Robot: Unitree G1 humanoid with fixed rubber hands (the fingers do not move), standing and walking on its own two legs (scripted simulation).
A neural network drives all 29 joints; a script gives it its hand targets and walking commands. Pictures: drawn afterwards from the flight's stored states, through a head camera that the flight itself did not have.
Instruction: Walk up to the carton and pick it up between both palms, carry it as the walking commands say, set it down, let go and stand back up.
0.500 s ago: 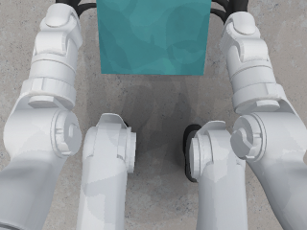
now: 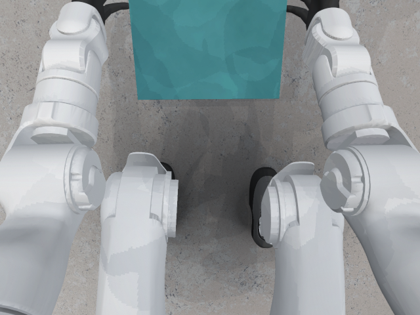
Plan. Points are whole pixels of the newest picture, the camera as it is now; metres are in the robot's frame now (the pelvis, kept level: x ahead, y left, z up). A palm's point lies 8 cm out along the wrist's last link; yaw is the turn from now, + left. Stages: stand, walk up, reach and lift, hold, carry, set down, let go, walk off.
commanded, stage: set down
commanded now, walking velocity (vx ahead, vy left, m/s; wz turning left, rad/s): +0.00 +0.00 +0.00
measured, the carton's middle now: (207, 24) +0.53 +0.04 -0.28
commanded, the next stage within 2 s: none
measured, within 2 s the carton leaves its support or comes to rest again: neither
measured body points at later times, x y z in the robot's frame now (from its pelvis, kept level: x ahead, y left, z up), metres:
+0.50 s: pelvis +0.00 +0.00 +0.00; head +0.37 +0.03 +0.24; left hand +0.53 +0.21 -0.20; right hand +0.55 -0.12 -0.20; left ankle +0.10 +0.13 -0.33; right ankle +0.11 -0.13 -0.33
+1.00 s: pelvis +0.00 +0.00 -0.01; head +0.37 +0.03 +0.23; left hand +0.53 +0.21 -0.21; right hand +0.55 -0.12 -0.20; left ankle +0.10 +0.13 -0.33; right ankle +0.11 -0.13 -0.33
